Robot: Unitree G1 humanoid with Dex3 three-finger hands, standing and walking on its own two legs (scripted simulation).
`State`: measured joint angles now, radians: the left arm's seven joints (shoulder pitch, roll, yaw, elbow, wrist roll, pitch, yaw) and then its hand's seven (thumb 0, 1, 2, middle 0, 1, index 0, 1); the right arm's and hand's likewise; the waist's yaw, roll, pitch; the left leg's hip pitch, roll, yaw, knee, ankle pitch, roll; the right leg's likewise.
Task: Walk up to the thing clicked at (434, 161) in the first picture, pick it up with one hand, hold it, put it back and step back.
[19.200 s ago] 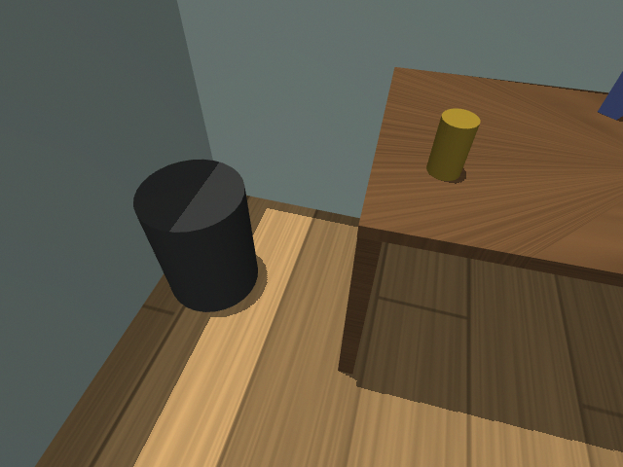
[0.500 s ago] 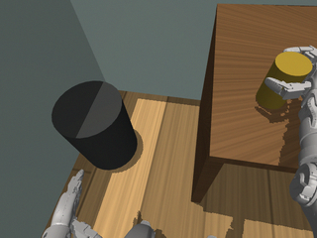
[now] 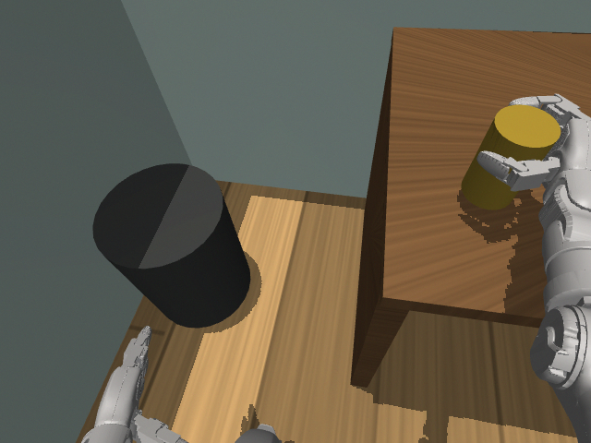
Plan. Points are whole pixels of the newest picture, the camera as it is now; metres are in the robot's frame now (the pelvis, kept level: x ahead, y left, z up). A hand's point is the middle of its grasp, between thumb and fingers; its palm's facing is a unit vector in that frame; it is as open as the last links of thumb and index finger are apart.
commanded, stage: lift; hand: right
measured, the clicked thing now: (504, 161) +0.51 -0.19 +0.09
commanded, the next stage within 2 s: hold in 1.56 s
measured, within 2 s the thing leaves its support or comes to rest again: neither
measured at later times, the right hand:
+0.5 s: hand (525, 148) +0.47 -0.18 +0.15, palm faces +0.14 +0.99 -0.01, open 10.5 cm
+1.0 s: hand (570, 143) +0.39 -0.17 +0.24, palm faces +0.14 +0.99 -0.03, open 10.5 cm
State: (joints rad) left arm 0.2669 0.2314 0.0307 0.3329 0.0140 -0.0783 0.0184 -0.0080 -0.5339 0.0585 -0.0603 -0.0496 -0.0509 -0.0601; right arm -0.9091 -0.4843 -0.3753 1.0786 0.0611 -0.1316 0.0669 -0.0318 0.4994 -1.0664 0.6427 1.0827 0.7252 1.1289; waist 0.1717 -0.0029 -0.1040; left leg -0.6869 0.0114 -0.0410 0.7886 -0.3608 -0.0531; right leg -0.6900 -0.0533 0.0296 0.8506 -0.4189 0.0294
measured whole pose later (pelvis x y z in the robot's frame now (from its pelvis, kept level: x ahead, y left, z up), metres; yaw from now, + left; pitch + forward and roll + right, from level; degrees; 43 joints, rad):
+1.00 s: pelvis -0.01 +0.01 +0.02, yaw -1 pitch +2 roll +0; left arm 0.32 0.23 0.07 0.42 -0.03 -0.11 0.06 -0.01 -0.51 0.04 -0.04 -0.05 -0.04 -0.05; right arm -0.57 -0.30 -0.25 0.31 0.18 0.32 0.04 -0.04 0.54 -1.06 0.68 1.07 0.76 1.11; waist 0.01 -0.05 -0.09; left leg -0.40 0.04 -0.04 0.69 -0.33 -0.04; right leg -0.37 -0.03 0.03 0.68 -0.34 0.04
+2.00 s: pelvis -0.03 +0.01 +0.02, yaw -2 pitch -2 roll +0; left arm 0.27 0.25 0.07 0.56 -0.03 -0.23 0.08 -0.01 -0.54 0.05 -0.05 -0.05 -0.05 -0.05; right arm -0.42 -0.30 -0.28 -0.14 0.24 0.67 0.03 -0.04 0.55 -1.07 0.68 1.07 0.76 1.11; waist -0.01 -0.08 -0.08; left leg -0.32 0.05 -0.02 0.65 -0.30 -0.04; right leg -0.31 -0.02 0.04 0.65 -0.31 0.04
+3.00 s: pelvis -0.03 +0.01 +0.02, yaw -2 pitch -2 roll +0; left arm 0.25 0.25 0.07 0.60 -0.03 -0.25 0.09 -0.01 -0.54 0.05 -0.05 -0.05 -0.05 -0.05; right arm -0.43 -0.30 -0.29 -0.17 0.24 0.72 0.04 -0.04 0.55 -1.08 0.67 1.08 0.76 1.12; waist -0.01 -0.08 -0.08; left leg -0.31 0.05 -0.02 0.64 -0.29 -0.04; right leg -0.29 -0.02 0.05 0.63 -0.30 0.04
